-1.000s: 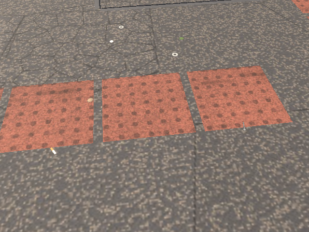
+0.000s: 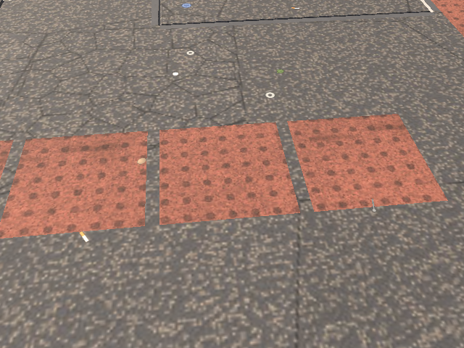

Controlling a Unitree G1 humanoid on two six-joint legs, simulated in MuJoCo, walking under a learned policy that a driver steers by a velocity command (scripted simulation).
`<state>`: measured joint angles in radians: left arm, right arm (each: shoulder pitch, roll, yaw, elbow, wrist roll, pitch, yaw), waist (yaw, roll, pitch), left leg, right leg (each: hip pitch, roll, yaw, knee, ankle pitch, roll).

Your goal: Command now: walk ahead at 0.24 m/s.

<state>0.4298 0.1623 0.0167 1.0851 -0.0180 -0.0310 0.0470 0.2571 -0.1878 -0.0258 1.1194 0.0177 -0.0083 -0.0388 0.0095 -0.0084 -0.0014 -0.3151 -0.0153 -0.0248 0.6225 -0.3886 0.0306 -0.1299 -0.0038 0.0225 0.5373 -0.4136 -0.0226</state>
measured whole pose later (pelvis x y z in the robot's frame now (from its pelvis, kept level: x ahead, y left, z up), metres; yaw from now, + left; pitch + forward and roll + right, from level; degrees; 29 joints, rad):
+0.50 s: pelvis +0.20 +0.00 +0.00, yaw -1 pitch +2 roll +1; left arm 0.01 0.22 0.03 0.84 -0.03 -0.10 -0.03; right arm 0.51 -0.20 -0.02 1.08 0.01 -0.08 -0.02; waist -0.09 -0.03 0.01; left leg 0.15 -0.03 0.04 0.15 -0.34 0.01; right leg -0.64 -0.08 -0.03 0.62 -0.02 -0.04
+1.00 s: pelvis +0.48 -0.04 +0.01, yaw +0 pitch +2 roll -2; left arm 0.39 0.23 0.04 1.00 -0.01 -0.10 0.00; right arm 0.08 -0.25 -0.05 0.88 0.01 -0.09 0.00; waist 0.07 0.04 -0.01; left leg -0.68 0.12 -0.02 0.63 0.10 0.02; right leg 0.02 0.07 -0.06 0.18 -0.23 -0.06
